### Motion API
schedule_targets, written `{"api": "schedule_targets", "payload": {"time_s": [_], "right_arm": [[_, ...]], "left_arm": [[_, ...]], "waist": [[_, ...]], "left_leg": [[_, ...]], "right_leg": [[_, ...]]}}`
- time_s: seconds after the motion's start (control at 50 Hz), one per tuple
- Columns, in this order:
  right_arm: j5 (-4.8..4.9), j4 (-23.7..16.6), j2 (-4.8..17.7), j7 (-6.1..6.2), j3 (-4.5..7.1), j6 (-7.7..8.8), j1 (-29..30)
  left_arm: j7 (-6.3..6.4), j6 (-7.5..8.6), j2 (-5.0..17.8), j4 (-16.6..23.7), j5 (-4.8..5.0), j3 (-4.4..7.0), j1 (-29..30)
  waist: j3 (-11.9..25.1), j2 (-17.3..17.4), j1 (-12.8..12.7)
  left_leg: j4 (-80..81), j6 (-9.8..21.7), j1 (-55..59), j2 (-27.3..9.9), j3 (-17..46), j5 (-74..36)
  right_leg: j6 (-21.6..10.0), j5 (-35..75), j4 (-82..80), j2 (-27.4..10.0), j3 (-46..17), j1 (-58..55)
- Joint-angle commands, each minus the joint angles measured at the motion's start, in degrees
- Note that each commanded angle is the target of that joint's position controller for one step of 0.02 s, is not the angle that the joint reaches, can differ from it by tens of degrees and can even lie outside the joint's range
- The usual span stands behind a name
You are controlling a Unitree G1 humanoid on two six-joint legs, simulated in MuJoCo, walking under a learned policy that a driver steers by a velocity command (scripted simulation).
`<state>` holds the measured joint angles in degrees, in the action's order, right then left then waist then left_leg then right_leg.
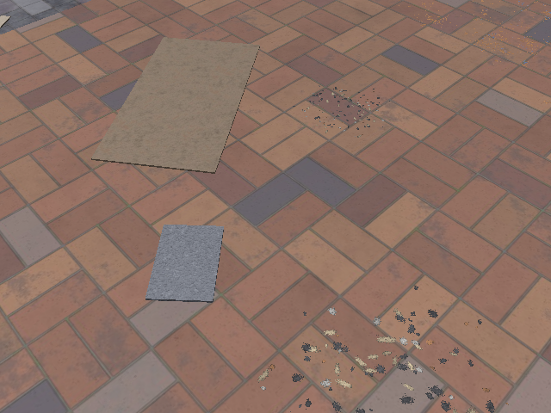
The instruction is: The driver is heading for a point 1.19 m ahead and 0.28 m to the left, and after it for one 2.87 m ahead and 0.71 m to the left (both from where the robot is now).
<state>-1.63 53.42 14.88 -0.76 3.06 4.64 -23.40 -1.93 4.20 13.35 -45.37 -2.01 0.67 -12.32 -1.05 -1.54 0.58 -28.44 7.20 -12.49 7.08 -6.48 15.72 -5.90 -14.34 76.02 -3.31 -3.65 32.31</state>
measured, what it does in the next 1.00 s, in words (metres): walks ahead, turning left: right foot, then left foot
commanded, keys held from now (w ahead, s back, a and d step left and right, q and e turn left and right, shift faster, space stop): w+shift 0.24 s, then w+q+shift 0.76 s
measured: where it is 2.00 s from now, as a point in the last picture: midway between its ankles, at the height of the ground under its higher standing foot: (147, 109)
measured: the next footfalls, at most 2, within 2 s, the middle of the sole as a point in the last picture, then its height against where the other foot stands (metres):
right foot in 0.28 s outside the picture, level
left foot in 0.76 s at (255, 278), level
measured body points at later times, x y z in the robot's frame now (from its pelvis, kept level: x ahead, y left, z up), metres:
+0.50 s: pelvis +0.48 -0.04 +0.01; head +0.49 -0.03 +0.46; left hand +0.45 +0.24 -0.12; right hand +0.61 -0.29 -0.11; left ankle +0.46 +0.10 -0.62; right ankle +0.46 -0.11 -0.73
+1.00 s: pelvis +0.93 +0.09 +0.00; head +0.95 +0.10 +0.45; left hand +1.03 +0.40 -0.05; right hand +1.05 -0.17 -0.13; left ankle +0.87 +0.07 -0.73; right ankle +1.16 -0.02 -0.65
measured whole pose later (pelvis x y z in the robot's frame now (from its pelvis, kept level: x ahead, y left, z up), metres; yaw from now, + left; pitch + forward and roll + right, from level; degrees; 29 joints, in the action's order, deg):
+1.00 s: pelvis +0.93 +0.09 +0.00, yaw +34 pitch +0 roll +0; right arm -0.3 51.8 16.6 -0.2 4.1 3.5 -27.2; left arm -0.8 4.0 12.7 -36.0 -3.5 -1.3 -0.2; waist -1.9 0.0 4.3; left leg -21.7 11.2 -5.3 13.2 5.6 15.5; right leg 3.9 -11.4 57.5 -9.3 -6.1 41.5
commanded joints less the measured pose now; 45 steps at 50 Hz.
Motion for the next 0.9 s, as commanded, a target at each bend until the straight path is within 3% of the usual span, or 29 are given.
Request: {"api": "schedule_targets", "payload": {"time_s": [0.02, 0.08, 0.12, 0.16, 0.2, 0.24, 0.26, 0.28, 0.3, 0.32, 0.34, 0.36, 0.38, 0.42, 0.46, 0.48, 0.52, 0.56, 0.62, 0.66, 0.7, 0.74, 0.76, 0.78, 0.8, 0.82, 0.84, 0.88, 0.9], "right_arm": [[1.01, -2.35, 3.55, -0.34, 0.12, 2.83, 1.01], [1.96, -2.13, 3.89, -0.82, 0.00, 3.59, -1.51], [2.83, -1.15, 5.13, -0.55, 0.06, 4.21, -4.79], [2.57, -0.01, 6.46, -0.20, 0.08, 4.15, -6.93], [1.81, 0.57, 8.22, 0.25, -0.04, 3.66, -8.00], [0.21, 1.88, 10.28, 1.50, 0.24, 2.24, -8.43], [-0.67, 1.90, 11.44, 2.13, 0.54, 1.30, -7.19], [-0.94, 1.33, 11.97, 2.44, 0.70, 0.72, -4.01], [-1.16, -0.66, 7.19, 2.06, -0.20, 0.99, -3.43], [3.51, -2.71, -0.39, 0.63, -1.86, 1.84, -11.54], [3.21, -3.02, 5.92, 1.51, -0.86, 1.92, -4.55], [3.25, -4.13, 6.48, 1.29, -0.52, 1.90, 1.38], [2.79, -4.16, 5.06, 0.88, -0.84, 1.51, 2.56], [0.77, -4.57, 2.33, -0.59, -1.15, -0.65, 1.93], [0.35, -5.96, 0.77, -1.51, -1.15, -2.42, 4.75], [0.34, -7.43, 0.22, -1.90, -1.33, -2.99, 6.78], [0.58, -10.12, -0.09, -2.30, -1.74, -3.25, 13.10], [1.20, -11.27, 0.00, -2.56, -1.98, -3.09, 16.27], [0.76, -13.85, 0.80, -3.38, -2.41, -2.36, 23.36], [1.07, -12.85, 2.18, -3.69, -2.07, -2.33, 21.48], [0.57, -11.04, 5.13, -3.37, -1.19, -2.25, 13.29], [0.76, -3.68, 10.69, -1.72, 1.99, -2.32, -10.80], [1.66, -2.72, 12.48, -0.34, 3.46, -2.58, -11.14], [1.06, -3.58, 16.81, 0.10, 4.42, -3.39, -5.13], [0.16, -5.69, 19.36, 0.27, 5.15, -3.75, -3.83], [0.03, -6.37, 15.02, 0.63, 4.70, -3.66, -2.53], [0.21, -5.77, 11.45, 0.78, 3.85, -3.46, -0.39], [1.02, -6.57, 9.68, 1.15, 3.00, -1.68, 2.56], [1.35, -6.67, 8.62, 1.23, 2.43, -0.86, 3.42]], "left_arm": [[-0.70, -0.92, 2.85, 4.62, -0.54, -0.26, 1.36], [-1.17, -0.07, 3.05, 7.60, -0.04, -0.81, 11.39], [-1.89, 0.36, 1.53, 8.43, 0.72, -1.52, 15.34], [-1.77, 0.45, 2.38, 8.71, 1.01, -1.43, 17.90], [-1.06, 0.54, 3.57, 8.72, 0.60, -1.08, 17.96], [0.00, 0.67, 6.31, 7.50, 0.01, 0.08, 12.68], [0.81, 0.68, 8.79, 4.66, 0.31, 1.26, 3.06], [1.75, 0.66, 11.06, 0.71, 0.17, 2.50, -10.03], [2.93, 0.42, 15.96, -1.13, -1.04, 4.11, -19.95], [2.10, 0.57, 17.62, -0.65, -2.29, 4.79, -16.17], [1.15, 0.58, 12.93, -0.17, -1.40, 4.74, -11.37], [0.98, 1.35, 9.31, -0.73, -1.13, 3.89, -7.84], [0.83, 1.83, 7.10, -1.82, -1.28, 3.58, -6.48], [1.18, 2.64, 4.21, -4.08, -0.76, 2.59, -7.09], [1.01, 3.47, 3.02, -5.99, 1.04, 2.32, -7.70], [0.87, 3.90, 4.04, -6.21, 1.32, 2.43, -7.94], [0.57, 4.43, 3.43, -6.77, 1.10, 2.18, -8.13], [0.62, 4.80, 3.90, -7.07, 0.74, 1.98, -9.14], [1.91, 4.64, 5.76, -8.07, 1.31, 1.82, -11.95], [3.44, 4.24, 8.58, -7.04, 1.37, 1.97, -12.64], [4.92, 2.58, 12.89, -5.82, 1.04, 3.20, -11.10], [4.95, 0.38, 14.68, -3.21, -0.18, 4.22, -4.07], [3.57, 0.05, 12.08, -3.26, -0.32, 4.13, -2.48], [2.84, 1.27, 3.79, 1.43, -1.08, 1.86, -4.11], [2.49, 2.79, 4.17, 7.13, 0.77, 0.93, -4.20], [2.46, 4.04, 7.16, 7.02, 0.30, 0.93, -0.56], [2.23, 4.26, 8.08, 6.74, 0.21, 1.14, 0.58], [2.13, 2.14, 6.97, 6.68, -2.02, 0.63, 0.68], [1.89, 0.70, 6.28, 6.73, -2.50, 0.36, 0.67]], "waist": [[-8.50, 2.55, -3.26], [-9.78, 0.27, -0.77], [-8.90, 0.56, 0.98], [-8.48, 1.46, 2.08], [-5.57, 4.70, 2.02], [-0.44, 8.22, -1.88], [5.03, 9.16, -6.37], [10.45, 8.28, -12.88], [18.15, 1.98, -14.52], [26.21, -16.69, -5.48], [19.74, -4.98, -6.90], [10.55, -0.54, -6.03], [5.18, 3.42, -4.07], [1.09, 0.84, -0.62], [-2.03, -0.27, 0.95], [-3.11, -1.54, 1.38], [-6.19, -1.53, 1.12], [-7.06, -0.85, 0.99], [-9.35, 0.28, 0.04], [-4.64, -1.98, 1.28], [-0.88, -5.07, 6.78], [9.97, -4.43, 17.94], [7.20, 3.34, 16.13], [4.76, 16.00, 6.56], [15.33, 14.18, 5.52], [8.65, 2.83, 5.38], [1.78, -3.09, 2.14], [-1.78, -6.36, -2.30], [-2.96, -6.42, -3.57]], "left_leg": [[26.32, 6.82, -7.85, -15.73, 20.10, 8.24], [28.09, 4.83, -6.07, -11.48, 11.12, -9.08], [30.65, 3.21, -3.49, -12.25, 8.83, -21.35], [30.14, 2.17, 6.18, -13.57, 7.10, -32.89], [23.25, 0.85, 16.06, -14.84, 5.52, -55.47], [10.95, 0.07, 23.39, -17.15, 5.59, -73.31], [-0.53, 0.16, 22.14, -17.87, 6.63, -73.98], [-16.34, 0.30, 15.38, -16.82, 6.38, -65.81], [-37.67, 1.35, 1.67, -12.40, 6.16, -38.27], [-58.68, -0.71, -21.47, -2.68, 9.91, 9.37], [-58.31, 1.30, -27.43, -7.07, 12.52, 3.19], [-54.45, 1.25, -27.86, -9.24, 12.11, -2.20], [-51.08, 1.18, -25.81, -11.35, 11.87, -3.61], [-48.77, 0.42, -22.25, -13.69, 11.75, -3.96], [-47.61, -0.15, -25.25, -15.29, 11.06, -5.27], [-46.43, -0.62, -27.17, -15.76, 9.94, -6.87], [-40.83, -0.96, -28.46, -15.10, 6.70, -13.05], [-34.20, -0.32, -28.64, -13.34, 3.47, -19.00], [-18.73, 1.59, -25.68, -10.57, -3.12, -23.31], [-15.26, 3.09, -18.63, -5.70, -6.57, -23.79], [-12.58, 4.76, -9.82, -2.44, -6.97, -17.71], [-11.09, 8.08, 15.08, -1.08, -1.14, -11.48], [-7.08, 10.21, 20.22, -4.04, 5.63, -6.86], [-10.44, 15.32, 27.73, -11.92, 24.18, -21.56], [5.38, 23.92, 36.25, -20.01, 47.54, -0.47], [15.22, 20.66, 29.82, -21.39, 52.32, 9.83], [17.14, 17.49, 19.66, -19.96, 48.22, 9.29], [17.10, 15.38, 4.98, -15.30, 39.65, -0.04], [17.69, 14.75, -1.14, -13.02, 36.04, -1.68]], "right_leg": [[1.82, 5.85, -7.12, -5.25, 0.79, 8.87], [2.37, 18.98, -25.71, -4.76, 5.35, 6.23], [1.23, 27.18, -34.99, -2.56, 8.65, -0.65], [0.16, 28.99, -41.10, -0.78, 9.95, -0.91], [-1.09, 24.05, -43.88, 2.67, 12.04, -2.01], [-2.52, 14.20, -45.16, 6.66, 12.06, -7.81], [-3.35, 9.66, -45.19, 7.53, 9.88, -18.28], [-4.40, 8.59, -47.12, 5.05, 7.00, -32.13], [-4.96, -8.18, -42.93, -7.92, -6.33, -46.89], [-11.79, -22.17, -53.76, -22.87, -39.73, -61.16], [-8.90, -25.85, -59.42, -19.16, -37.35, -54.82], [-7.11, -18.95, -61.10, -17.75, -27.20, -44.89], [-5.58, -10.44, -63.33, -16.17, -20.67, -36.50], [-2.68, -4.05, -65.94, -13.13, -10.30, -26.78], [0.56, 1.19, -67.86, -10.19, -1.54, -24.58], [1.34, 5.06, -68.77, -10.69, 1.84, -23.59], [3.45, 14.57, -70.51, -7.15, 10.33, -20.86], [4.54, 26.97, -70.00, -5.04, 16.13, -22.15], [5.88, 41.70, -70.25, -5.26, 20.57, -27.35], [7.14, 66.84, -63.82, -6.52, 22.07, -33.19], [7.17, 80.00, -50.54, -9.63, 21.19, -35.98], [5.03, 72.43, -19.92, -10.26, 18.06, -27.75], [4.58, 24.89, 2.73, -1.42, 17.62, -16.76], [6.46, -15.49, 22.20, 6.12, 12.51, 6.17], [6.34, -14.44, 24.48, 5.79, 0.84, 17.65], [5.63, -9.79, 17.95, 2.60, -1.32, 20.25], [5.74, -6.09, 11.24, 0.27, -1.19, 17.69], [7.84, -6.34, 3.80, -2.72, -1.60, 9.90], [9.07, -6.77, 0.09, -4.08, -1.03, 7.08]]}}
